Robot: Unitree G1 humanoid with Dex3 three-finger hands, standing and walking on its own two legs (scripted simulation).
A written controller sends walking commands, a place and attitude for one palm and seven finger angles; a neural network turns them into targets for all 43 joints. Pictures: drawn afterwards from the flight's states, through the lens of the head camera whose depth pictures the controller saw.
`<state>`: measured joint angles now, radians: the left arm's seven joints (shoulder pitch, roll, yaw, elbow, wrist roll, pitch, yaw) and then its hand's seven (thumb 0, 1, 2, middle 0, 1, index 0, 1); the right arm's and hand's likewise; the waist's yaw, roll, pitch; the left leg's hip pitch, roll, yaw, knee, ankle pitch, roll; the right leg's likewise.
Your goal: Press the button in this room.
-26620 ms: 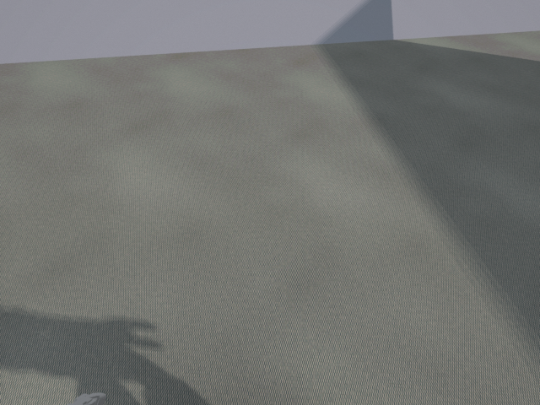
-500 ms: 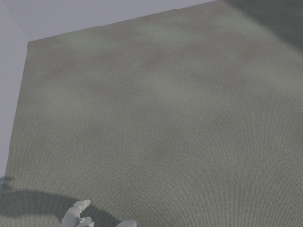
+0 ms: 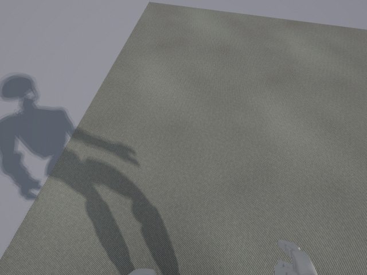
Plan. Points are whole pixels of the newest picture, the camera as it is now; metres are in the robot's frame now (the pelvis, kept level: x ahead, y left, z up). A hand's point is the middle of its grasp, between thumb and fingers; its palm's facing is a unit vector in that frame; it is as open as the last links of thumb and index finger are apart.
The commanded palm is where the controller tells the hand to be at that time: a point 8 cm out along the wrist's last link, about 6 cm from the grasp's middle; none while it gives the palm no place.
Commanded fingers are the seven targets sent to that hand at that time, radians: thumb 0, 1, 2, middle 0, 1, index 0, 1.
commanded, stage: turn to face it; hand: left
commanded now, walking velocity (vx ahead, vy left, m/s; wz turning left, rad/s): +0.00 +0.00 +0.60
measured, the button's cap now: out of the picture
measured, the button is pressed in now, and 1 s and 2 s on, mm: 0 0 0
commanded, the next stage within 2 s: none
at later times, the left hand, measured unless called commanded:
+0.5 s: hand out of the picture +0.09 +0.19 -0.12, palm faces +0.24 -0.92 -0.30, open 7.4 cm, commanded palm none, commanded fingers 0.00 0.90 0.90 -0.20 -0.30 -0.20 -0.30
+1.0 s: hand out of the picture -0.14 +0.18 -0.17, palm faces +0.60 -0.74 -0.29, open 7.4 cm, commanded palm none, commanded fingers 0.00 0.90 0.90 -0.20 -0.30 -0.20 -0.30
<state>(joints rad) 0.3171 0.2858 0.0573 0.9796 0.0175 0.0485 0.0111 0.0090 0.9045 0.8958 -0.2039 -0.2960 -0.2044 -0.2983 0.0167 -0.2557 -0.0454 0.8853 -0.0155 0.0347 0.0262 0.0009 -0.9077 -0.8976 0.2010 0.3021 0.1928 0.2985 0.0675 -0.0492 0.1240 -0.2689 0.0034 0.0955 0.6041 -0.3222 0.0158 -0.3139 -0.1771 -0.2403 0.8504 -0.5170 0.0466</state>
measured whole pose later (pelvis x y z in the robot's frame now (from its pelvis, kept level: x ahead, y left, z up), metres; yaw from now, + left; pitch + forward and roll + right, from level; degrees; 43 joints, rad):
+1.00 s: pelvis -0.02 -0.03 +0.00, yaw +36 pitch +0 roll +1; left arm 0.24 0.30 0.07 0.96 0.02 0.07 0.02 0.01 0.91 0.90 -0.20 -0.30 -0.20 -0.30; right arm 0.09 -0.25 -0.06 0.90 -0.02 0.02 0.02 0.00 -0.91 -0.90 0.20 0.30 0.19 0.30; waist 0.03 -0.05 0.11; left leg -0.29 0.01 0.07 0.63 -0.34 0.01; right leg -0.40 -0.16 -0.16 0.98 -0.56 0.07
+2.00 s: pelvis -0.03 -0.05 +0.02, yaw +72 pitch +0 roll -1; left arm 0.19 0.28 0.07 0.94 0.02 0.07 0.00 0.01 0.91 0.90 -0.20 -0.30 -0.20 -0.30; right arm 0.13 -0.22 -0.05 0.92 -0.02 0.02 0.00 0.00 -0.90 -0.90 0.21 0.30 0.20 0.30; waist 0.02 -0.04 0.09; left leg -0.25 -0.02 0.01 0.51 -0.26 0.04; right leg -0.48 -0.11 -0.06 1.10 -0.42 0.09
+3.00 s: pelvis -0.02 -0.01 +0.02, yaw +88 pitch -1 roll +0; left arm 0.29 0.20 0.05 1.08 0.02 0.02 -0.03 0.01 0.91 0.90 -0.20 -0.30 -0.20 -0.30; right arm 0.35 -0.15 -0.03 1.10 -0.02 -0.05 -0.02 0.00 -0.92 -0.90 0.21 0.30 0.20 0.30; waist 0.02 -0.03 0.02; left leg 0.02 0.00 0.09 0.31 -0.31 0.02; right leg -0.56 -0.12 -0.08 1.02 -0.26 0.04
